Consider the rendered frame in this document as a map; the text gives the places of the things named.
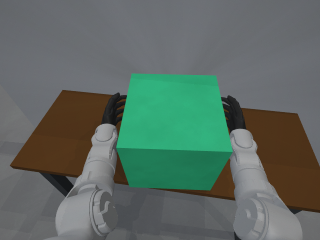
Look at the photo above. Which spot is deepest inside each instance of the robot right upper arm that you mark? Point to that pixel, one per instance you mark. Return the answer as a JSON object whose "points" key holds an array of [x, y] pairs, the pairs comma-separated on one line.
{"points": [[257, 219]]}

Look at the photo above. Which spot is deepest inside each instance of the left robot hand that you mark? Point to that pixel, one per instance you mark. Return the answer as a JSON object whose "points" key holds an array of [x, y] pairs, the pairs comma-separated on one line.
{"points": [[110, 114]]}

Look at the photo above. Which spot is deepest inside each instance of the robot left upper arm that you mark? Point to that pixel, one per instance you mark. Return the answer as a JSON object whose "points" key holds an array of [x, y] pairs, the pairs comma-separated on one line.
{"points": [[88, 216]]}

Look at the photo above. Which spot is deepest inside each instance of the carton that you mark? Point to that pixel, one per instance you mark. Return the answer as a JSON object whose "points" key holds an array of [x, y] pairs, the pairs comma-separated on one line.
{"points": [[173, 133]]}

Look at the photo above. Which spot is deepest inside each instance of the left robot forearm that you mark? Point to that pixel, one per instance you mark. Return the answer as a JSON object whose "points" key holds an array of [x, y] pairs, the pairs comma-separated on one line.
{"points": [[100, 166]]}

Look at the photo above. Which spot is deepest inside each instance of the right robot hand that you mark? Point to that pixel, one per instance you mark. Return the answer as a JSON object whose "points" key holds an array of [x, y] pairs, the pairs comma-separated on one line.
{"points": [[235, 116]]}

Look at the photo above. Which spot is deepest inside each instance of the table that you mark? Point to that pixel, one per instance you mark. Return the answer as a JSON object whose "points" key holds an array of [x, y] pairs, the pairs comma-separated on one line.
{"points": [[60, 144]]}

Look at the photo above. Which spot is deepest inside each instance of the right robot forearm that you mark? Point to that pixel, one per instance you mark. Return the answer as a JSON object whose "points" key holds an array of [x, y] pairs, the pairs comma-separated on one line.
{"points": [[247, 171]]}

